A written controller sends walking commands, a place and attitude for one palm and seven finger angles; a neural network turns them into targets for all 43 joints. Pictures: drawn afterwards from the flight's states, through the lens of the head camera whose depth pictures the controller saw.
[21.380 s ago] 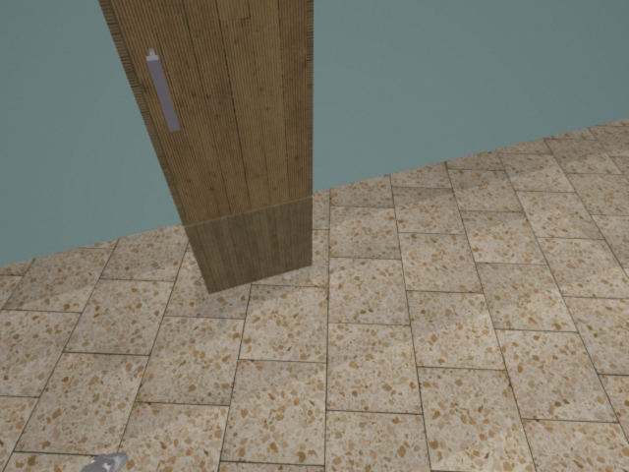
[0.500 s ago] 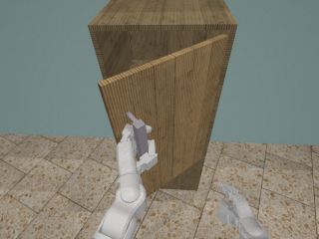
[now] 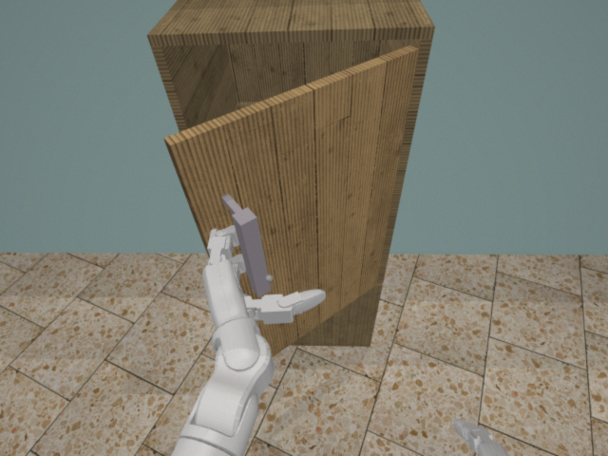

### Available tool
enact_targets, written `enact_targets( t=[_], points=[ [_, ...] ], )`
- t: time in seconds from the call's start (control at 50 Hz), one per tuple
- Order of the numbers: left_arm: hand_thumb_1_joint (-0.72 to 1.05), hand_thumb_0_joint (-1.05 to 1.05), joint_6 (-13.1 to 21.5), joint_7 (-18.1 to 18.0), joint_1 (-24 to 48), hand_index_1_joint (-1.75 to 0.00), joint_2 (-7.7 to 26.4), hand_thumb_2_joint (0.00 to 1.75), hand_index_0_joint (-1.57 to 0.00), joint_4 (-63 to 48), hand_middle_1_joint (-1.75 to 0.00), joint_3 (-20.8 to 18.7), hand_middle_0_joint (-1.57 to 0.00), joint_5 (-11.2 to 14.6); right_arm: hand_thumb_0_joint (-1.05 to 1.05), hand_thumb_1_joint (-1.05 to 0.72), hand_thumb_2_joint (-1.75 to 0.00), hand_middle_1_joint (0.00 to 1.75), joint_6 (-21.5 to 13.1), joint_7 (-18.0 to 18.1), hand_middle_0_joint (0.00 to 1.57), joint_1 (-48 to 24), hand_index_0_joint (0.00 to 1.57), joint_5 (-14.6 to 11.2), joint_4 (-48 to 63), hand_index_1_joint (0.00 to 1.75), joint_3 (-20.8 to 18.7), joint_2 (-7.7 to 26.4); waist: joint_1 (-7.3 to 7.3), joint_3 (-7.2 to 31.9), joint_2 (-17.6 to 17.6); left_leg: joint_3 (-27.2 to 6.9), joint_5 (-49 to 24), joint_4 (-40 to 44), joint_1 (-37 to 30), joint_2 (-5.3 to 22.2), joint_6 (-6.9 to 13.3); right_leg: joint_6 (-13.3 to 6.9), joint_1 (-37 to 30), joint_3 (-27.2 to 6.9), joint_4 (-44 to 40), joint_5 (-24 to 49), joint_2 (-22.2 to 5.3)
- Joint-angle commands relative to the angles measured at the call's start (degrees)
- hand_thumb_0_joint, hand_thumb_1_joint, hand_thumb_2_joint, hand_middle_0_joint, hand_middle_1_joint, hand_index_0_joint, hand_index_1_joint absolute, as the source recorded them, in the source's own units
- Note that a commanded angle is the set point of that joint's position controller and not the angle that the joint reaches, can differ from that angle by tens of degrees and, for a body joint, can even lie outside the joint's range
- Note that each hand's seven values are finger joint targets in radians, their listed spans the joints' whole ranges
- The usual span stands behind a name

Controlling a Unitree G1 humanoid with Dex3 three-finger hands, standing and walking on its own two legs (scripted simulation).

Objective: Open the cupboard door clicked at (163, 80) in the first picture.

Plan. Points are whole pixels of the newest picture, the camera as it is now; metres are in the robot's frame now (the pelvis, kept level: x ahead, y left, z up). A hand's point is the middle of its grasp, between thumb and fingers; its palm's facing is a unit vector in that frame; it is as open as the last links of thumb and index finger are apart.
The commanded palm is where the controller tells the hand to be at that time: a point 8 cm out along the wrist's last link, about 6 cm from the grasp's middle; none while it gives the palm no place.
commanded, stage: open thumb and fingers to let go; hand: left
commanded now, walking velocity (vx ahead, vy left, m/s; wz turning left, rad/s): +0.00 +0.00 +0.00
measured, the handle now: (246, 247) +0.37 +0.09 +0.09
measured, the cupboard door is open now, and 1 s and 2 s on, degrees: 38 41 41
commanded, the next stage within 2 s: slide the hand sideways off the handle in 0.28 s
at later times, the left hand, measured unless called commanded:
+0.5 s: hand (267, 290) +0.30 +0.06 +0.09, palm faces +0.04 -1.00 -0.04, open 15.8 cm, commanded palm +0.27 +0.09 +0.09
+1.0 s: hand (258, 320) +0.26 +0.06 +0.09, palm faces -0.08 -1.00 +0.02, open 16.3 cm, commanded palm +0.23 +0.12 +0.09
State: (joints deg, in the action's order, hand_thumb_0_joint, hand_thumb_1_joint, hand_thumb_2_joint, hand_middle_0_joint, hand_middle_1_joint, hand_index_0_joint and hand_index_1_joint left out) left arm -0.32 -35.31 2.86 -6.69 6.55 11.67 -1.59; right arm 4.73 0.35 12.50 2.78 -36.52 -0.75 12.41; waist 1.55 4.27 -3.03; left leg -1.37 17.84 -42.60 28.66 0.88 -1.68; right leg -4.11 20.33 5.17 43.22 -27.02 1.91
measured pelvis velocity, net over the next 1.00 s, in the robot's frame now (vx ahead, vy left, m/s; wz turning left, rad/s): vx -0.01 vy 0.03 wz -0.04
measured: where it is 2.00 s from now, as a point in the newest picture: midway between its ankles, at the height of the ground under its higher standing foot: outside the picture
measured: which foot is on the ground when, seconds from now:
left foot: down 0.00-1.00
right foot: down 0.00-1.00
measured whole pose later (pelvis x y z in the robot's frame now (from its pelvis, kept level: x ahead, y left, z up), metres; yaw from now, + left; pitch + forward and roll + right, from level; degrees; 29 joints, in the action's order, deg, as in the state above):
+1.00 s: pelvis -0.01 +0.03 +0.00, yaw -3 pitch +3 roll +0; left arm 7.3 -11.1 -8.4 0.7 -1.8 14.9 2.3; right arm 2.5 -0.7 13.7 0.2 -28.8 1.9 11.7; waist 0.9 3.1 -2.6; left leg 1.8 18.2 -43.3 27.9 0.6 0.7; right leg -1.8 20.3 2.1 43.5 -26.0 1.2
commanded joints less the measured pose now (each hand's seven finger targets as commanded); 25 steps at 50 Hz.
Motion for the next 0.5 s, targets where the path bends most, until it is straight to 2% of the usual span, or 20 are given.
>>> enact_targets(
  t=[0.0, 0.06, 0.1, 0.14, 0.2, 0.24, 0.28, 0.3, 0.36, 0.38, 0.4, 0.42, 0.44, 0.46, 0.48],
  points=[
    [-0.5, 0.0, 5.6, -0.3, 16.5, -0.9, -5.5, 0.3, -0.25, -12.1, -0.9, 1.8, -0.25, -2.8, 0.0, -0.9, -0.9, 0.3, -3.9, -0.3, 0.2, -8.8, 0.2, -0.2, 9.4, 0.3, -1.2, 3.0, -1.11, 11.8, 7.9, 0.1, -10.1, 0.4, -10.3, -1.7, 2.5, 4.2, 2.7, -5.5, -9.5, 24.5, -3.8],
    [-0.5, 0.0, 5.5, -0.4, 16.3, -0.75, -7.4, 0.3, -0.22, -11.6, -0.75, 3.1, -0.22, -2.7, 0.0, -0.9, -0.9, 0.3, -3.9, -0.6, 0.2, -8.8, 0.2, -0.3, 10.0, 0.3, -1.3, 2.9, -0.98, 12.8, 7.1, 0.3, -11.0, 0.4, -11.2, -1.5, 2.5, 3.8, 3.2, -4.1, -8.1, 25.2, -3.1],
    [-0.5, 0.0, 4.7, -0.5, 15.8, -0.65, -7.7, 0.3, -0.21, -9.6, -0.65, 3.0, -0.21, -2.5, 0.0, -0.9, -0.9, 0.3, -3.7, -0.7, 0.2, -8.7, 0.2, -0.2, 10.1, 0.3, -1.1, 3.0, -0.9, 12.2, 8.5, 0.2, -11.1, 0.4, -10.9, -1.4, 2.5, 3.8, 3.5, -3.5, -8.0, 25.0, -2.8],
    [-0.5, 0.0, 4.4, -0.8, 17.1, -0.55, -8.9, 0.3, -0.19, -10.8, -0.55, 3.9, -0.19, -2.1, 0.0, -0.9, -0.9, 0.3, -3.6, -0.9, 0.2, -9.3, 0.2, -0.2, 10.6, 0.3, -1.0, 2.9, -1.04, 12.7, 7.4, 0.2, -11.1, 0.7, -11.3, -1.3, 2.5, 3.6, 3.6, -3.2, -7.6, 24.3, -2.5],
    [-0.5, 0.0, 3.6, -1.1, 16.9, -0.4, -7.5, 0.3, -0.17, -9.7, -0.4, 2.3, -0.17, -2.0, 0.0, -0.9, -0.9, 0.3, -3.0, -0.8, 0.2, -9.8, 0.2, -0.2, 10.6, 0.3, -0.7, 2.8, -1.29, 12.0, 8.6, 0.1, -11.0, 0.6, -11.1, -1.2, 2.4, 3.4, 3.6, -3.0, -8.1, 23.4, -2.3],
    [-0.5, 0.0, 3.2, -1.5, 18.9, -0.3, -8.1, 0.3, -0.15, -9.5, -0.3, 2.5, -0.15, -1.5, 0.0, -0.9, -0.9, 0.3, -2.7, -0.8, 0.2, -10.8, 0.2, -0.3, 10.4, 0.3, -0.4, 2.6, -1.2, 11.1, 7.6, 0.1, -9.9, 0.7, -10.9, -1.2, 2.3, 3.3, 4.4, -3.0, -8.4, 21.0, -2.3],
    [-0.5, 0.0, 2.7, -2.1, 21.4, -0.3, -8.8, 0.3, -0.15, -8.3, -0.3, 2.7, -0.15, -1.7, 0.0, -0.9, -0.9, 0.3, -2.6, -0.9, 0.2, -11.3, 0.2, -0.2, 10.0, 0.3, -0.2, 2.4, -0.95, 10.9, 6.8, 0.0, -9.0, 0.5, -11.0, -1.2, 2.3, 3.0, 5.9, -2.7, -8.3, 18.3, -2.0],
    [-0.5, 0.0, 2.5, -2.3, 21.3, -0.3, -8.0, 0.3, -0.15, -7.4, -0.3, 1.8, -0.15, -1.7, 0.0, -0.9, -0.9, 0.3, -2.5, -0.9, 0.2, -11.2, 0.2, -0.1, 9.8, 0.3, -0.2, 2.4, -1.24, 10.4, 7.6, -0.2, -8.9, 0.6, -10.7, -1.1, 2.2, 2.9, 5.8, -2.6, -8.6, 17.4, -1.9],
    [-0.5, 0.0, 2.4, -2.6, 22.8, -0.3, -9.0, 0.3, -0.15, -7.2, -0.3, 2.4, -0.15, -1.8, 0.0, -0.9, -0.9, 0.3, -2.2, -1.0, 0.2, -11.6, 0.2, -0.1, 9.6, 0.3, -0.2, 2.2, -1.24, 11.6, 6.6, -0.3, -8.9, 0.4, -10.8, -1.1, 2.2, 2.6, 6.3, -2.4, -7.7, 16.7, -1.8],
    [-0.5, 0.0, 5.2, 10.3, 19.1, -0.3, -3.9, 0.3, -0.15, -7.5, -0.3, 15.6, -0.15, -7.2, 0.0, -0.9, -0.9, 0.3, -0.7, -1.7, 0.2, -6.0, 0.2, -0.4, 9.0, 0.3, -0.2, 4.5, 3.98, 8.0, 11.2, -0.7, -11.6, 2.2, -11.9, -1.8, 3.3, 3.0, 7.3, -4.5, -6.8, 23.2, -1.5],
    [-0.5, 0.0, 8.3, 17.3, 21.8, -0.3, -0.1, 0.3, -0.15, -11.6, -0.3, 11.4, -0.15, -4.2, 0.0, -0.9, -0.9, 0.3, -0.3, -1.4, 0.2, -5.4, 0.2, -1.3, 11.5, 0.3, -1.0, 4.5, 1.96, 13.4, 7.4, -0.2, -13.8, 1.8, -12.7, -1.8, 3.6, 2.6, 5.0, -4.7, -5.5, 27.0, -1.6],
    [-0.5, 0.0, 10.5, 22.6, 22.6, -0.3, 2.1, 0.3, -0.15, -13.0, -0.3, 10.8, -0.15, -2.6, 0.0, -0.9, -0.9, 0.3, -0.5, -0.8, 0.2, -5.8, 0.2, -1.5, 12.3, 0.3, -0.5, 4.3, 1.91, 15.8, 4.7, 0.1, -14.3, 1.2, -14.7, -1.9, 3.9, 2.6, 4.2, -4.8, -5.1, 28.7, -1.9],
    [-0.5, 0.0, 12.1, 27.2, 23.3, -0.3, 2.6, 0.3, -0.15, -13.0, -0.3, 11.0, -0.15, -0.6, 0.0, -0.9, -0.9, 0.3, -0.8, -0.3, 0.2, -5.2, 0.2, -1.9, 12.7, 0.3, -0.1, 4.3, 2.61, 16.0, 4.1, -0.2, -13.7, 1.2, -15.6, -2.0, 4.0, 2.6, 4.4, -4.5, -5.2, 27.8, -1.9],
    [-0.5, 0.0, 12.9, 30.1, 22.3, -0.3, 2.3, 0.3, -0.15, -12.2, -0.3, 10.2, -0.15, 1.7, 0.0, -0.9, -0.9, 0.3, -1.5, 0.1, 0.2, -5.4, 0.2, -2.5, 13.4, 0.3, 0.1, 4.1, 2.38, 15.4, 3.8, -0.4, -12.8, 1.2, -16.1, -1.7, 4.0, 2.5, 5.0, -4.1, -5.7, 26.1, -1.6],
    [-0.5, 0.0, 13.1, 31.5, 20.8, -0.3, 1.3, 0.3, -0.15, -11.6, -0.3, 9.4, -0.15, 4.1, 0.0, -0.9, -0.9, 0.3, -2.2, 0.4, 0.2, -6.1, 0.2, -3.0, 14.1, 0.3, 0.3, 3.9, 2.04, 14.3, 3.8, -0.5, -10.6, 1.7, -16.1, -1.5, 3.7, 2.6, 5.9, -3.6, -6.5, 22.8, -1.3]
  ],
)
